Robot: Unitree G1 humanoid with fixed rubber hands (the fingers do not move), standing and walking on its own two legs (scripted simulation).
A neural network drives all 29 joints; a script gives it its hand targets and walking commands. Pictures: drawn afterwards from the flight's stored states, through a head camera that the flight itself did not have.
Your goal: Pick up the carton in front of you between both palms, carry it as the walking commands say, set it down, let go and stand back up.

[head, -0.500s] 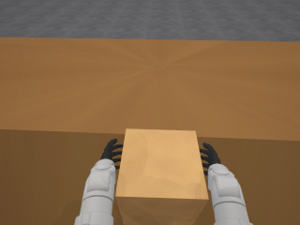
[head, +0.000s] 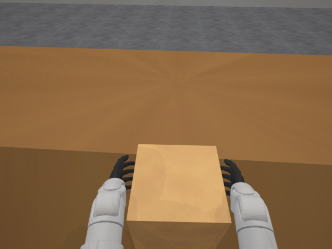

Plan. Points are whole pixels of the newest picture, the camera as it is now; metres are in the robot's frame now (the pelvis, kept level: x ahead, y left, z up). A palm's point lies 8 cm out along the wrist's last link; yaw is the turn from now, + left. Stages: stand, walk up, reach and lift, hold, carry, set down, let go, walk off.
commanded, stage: reach and lift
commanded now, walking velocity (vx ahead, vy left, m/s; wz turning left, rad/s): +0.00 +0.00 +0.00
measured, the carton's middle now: (175, 201) +0.29 +0.00 -0.05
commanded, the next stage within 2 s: hold in 0.16 s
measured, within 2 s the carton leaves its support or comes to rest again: neither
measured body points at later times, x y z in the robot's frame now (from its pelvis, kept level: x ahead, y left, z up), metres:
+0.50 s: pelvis -0.02 +0.00 +0.00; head -0.07 +0.00 +0.45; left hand +0.29 +0.15 +0.05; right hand +0.28 -0.15 +0.04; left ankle +0.01 +0.13 -0.75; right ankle +0.00 -0.14 -0.75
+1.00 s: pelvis -0.01 +0.00 +0.00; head -0.06 +0.00 +0.45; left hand +0.30 +0.15 +0.05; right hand +0.29 -0.15 +0.05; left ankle +0.01 +0.13 -0.75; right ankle +0.00 -0.14 -0.75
